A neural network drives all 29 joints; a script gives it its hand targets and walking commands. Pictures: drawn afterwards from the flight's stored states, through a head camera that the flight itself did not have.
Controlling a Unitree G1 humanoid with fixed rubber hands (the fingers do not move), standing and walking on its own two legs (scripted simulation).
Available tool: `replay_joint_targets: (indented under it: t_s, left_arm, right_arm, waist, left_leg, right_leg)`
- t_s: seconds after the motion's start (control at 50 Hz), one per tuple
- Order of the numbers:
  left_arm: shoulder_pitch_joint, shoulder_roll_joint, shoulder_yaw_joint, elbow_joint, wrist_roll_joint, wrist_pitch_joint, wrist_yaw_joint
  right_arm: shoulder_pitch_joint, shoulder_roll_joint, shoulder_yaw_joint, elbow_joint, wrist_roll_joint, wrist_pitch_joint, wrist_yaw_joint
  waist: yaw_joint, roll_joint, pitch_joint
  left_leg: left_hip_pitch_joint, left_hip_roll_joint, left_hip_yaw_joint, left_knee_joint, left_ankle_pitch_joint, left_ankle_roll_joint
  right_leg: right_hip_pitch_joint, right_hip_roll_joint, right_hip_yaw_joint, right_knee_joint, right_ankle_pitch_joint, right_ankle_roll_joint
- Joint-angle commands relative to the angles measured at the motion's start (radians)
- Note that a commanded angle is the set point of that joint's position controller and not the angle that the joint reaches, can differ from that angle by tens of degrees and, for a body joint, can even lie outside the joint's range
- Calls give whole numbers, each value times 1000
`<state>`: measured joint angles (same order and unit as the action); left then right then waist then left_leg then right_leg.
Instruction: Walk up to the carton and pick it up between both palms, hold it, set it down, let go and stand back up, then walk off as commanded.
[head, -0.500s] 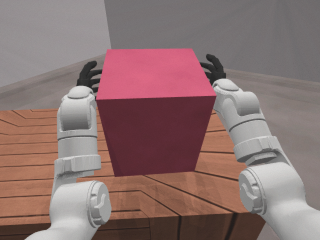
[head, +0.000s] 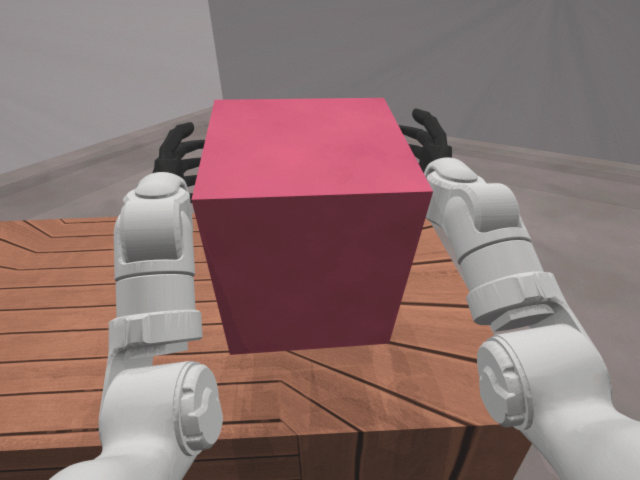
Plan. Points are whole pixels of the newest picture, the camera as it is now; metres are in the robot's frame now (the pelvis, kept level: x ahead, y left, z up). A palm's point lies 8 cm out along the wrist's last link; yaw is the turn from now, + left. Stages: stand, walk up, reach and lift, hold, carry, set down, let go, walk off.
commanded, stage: hold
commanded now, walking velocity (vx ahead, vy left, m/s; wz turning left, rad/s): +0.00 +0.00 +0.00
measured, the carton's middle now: (306, 227) +0.37 +0.03 +0.22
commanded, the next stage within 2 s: none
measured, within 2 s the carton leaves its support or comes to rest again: neither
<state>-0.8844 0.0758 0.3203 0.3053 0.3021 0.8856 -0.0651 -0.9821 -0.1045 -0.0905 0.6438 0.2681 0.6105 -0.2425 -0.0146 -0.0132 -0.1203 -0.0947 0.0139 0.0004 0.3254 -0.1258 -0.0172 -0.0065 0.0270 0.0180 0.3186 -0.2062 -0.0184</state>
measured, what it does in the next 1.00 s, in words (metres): stands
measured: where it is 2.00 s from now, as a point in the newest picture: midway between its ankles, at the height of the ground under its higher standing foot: outside the picture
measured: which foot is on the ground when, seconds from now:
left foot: down 0.00-1.00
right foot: down 0.00-1.00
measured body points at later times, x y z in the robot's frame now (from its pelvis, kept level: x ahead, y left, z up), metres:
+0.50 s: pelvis +0.00 +0.00 +0.00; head -0.09 +0.01 +0.44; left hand +0.37 +0.18 +0.29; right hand +0.39 -0.12 +0.29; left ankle +0.04 +0.12 -0.75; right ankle -0.01 -0.11 -0.75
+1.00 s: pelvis +0.00 +0.00 +0.00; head -0.09 +0.01 +0.44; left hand +0.37 +0.18 +0.29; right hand +0.39 -0.12 +0.29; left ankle +0.04 +0.12 -0.75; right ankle -0.01 -0.11 -0.75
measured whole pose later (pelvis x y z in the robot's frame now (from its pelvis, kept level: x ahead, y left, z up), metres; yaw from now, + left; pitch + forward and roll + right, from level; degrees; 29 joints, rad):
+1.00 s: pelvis +0.00 +0.00 +0.00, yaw +0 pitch -6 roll +0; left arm -0.89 0.08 0.32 0.31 0.30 0.89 -0.07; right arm -0.98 -0.10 -0.09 0.64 0.27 0.61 -0.25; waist -0.01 -0.01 -0.12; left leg -0.09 0.01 0.00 0.33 -0.13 -0.02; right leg -0.01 0.03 0.02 0.32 -0.21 -0.02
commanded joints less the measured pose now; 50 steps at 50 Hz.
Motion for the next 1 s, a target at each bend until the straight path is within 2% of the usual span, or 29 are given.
replay_joint_targets:
  t_s: [0.0, 0.08, 0.1, 0.14, 0.24, 0.32, 0.44, 0.46, 0.58, 0.64, 0.7, 0.84, 0.9, 0.98]
  left_arm:
    - [-679, -551, -368, -130, -212, -67, -162]
    - [-662, -546, -364, -138, -207, -64, -161]
    - [-668, -555, -372, -142, -210, -65, -159]
    - [-658, -550, -364, -115, -203, -61, -160]
    - [-677, -557, -368, -111, -207, -63, -163]
    - [-667, -547, -352, -111, -205, -65, -163]
    - [-669, -550, -361, -128, -213, -68, -162]
    - [-655, -544, -356, -119, -202, -65, -164]
    - [-660, -546, -351, -117, -194, -61, -167]
    - [-653, -533, -342, -99, -189, -59, -169]
    - [-648, -545, -358, -129, -203, -64, -166]
    - [-666, -552, -360, -114, -202, -65, -165]
    - [-640, -541, -339, -93, -189, -60, -169]
    - [-674, -548, -356, -124, -205, -64, -165]
  right_arm:
    - [-728, 516, 276, -213, 171, -13, 114]
    - [-716, 516, 285, -221, 177, -11, 108]
    - [-717, 508, 281, -214, 180, -11, 110]
    - [-734, 512, 287, -222, 177, -11, 107]
    - [-729, 500, 264, -193, 167, -13, 113]
    - [-736, 510, 276, -207, 170, -16, 114]
    - [-715, 512, 276, -203, 171, -14, 112]
    - [-722, 514, 281, -211, 169, -15, 110]
    - [-718, 510, 276, -200, 173, -12, 109]
    - [-734, 508, 282, -210, 172, -13, 109]
    - [-721, 518, 289, -226, 181, -15, 108]
    - [-726, 511, 276, -212, 172, -14, 108]
    - [-723, 511, 280, -211, 174, -11, 108]
    - [-734, 515, 283, -220, 177, -16, 111]
  waist:
    - [-115, 34, -278]
    - [-114, 29, -289]
    - [-123, 41, -290]
    - [-113, 23, -278]
    - [-121, 43, -261]
    - [-109, 20, -268]
    - [-120, 27, -275]
    - [-111, 23, -269]
    - [-113, 29, -268]
    - [-102, 18, -268]
    - [-109, 20, -291]
    - [-118, 31, -266]
    - [-106, 17, -259]
    - [-109, 28, -279]
  left_leg:
    - [99, -38, 4, -26, 104, -22]
    - [107, -42, 6, -17, 125, -21]
    - [111, -40, 5, -17, 133, -26]
    - [99, -39, 2, -21, 111, -19]
    - [92, -36, 2, -27, 87, -28]
    - [105, -36, 5, -25, 100, -16]
    - [99, -40, 4, -21, 100, -21]
    - [97, -41, 6, -23, 99, -17]
    - [101, -41, 7, -23, 111, -18]
    - [97, -42, 7, -24, 89, -12]
    - [109, -43, 5, -18, 123, -17]
    - [94, -41, 4, -23, 97, -21]
    - [92, -41, 4, -27, 84, -12]
    - [98, -39, 5, -23, 97, -17]
  right_leg:
    - [3, 40, -7, -77, 195, 42]
    - [13, 38, -7, -75, 226, 46]
    - [10, 39, -8, -74, 232, 43]
    - [8, 40, -8, -79, 204, 42]
    - [-9, 38, -8, -80, 173, 39]
    - [-5, 38, -6, -80, 191, 43]
    - [7, 36, -5, -75, 212, 44]
    - [5, 36, -6, -75, 212, 46]
    - [3, 38, -6, -76, 212, 44]
    - [-1, 37, -8, -79, 194, 48]
    - [11, 39, -7, -74, 234, 48]
    - [-6, 37, -6, -78, 197, 44]
    - [0, 36, -3, -82, 187, 46]
    - [1, 37, -5, -77, 194, 44]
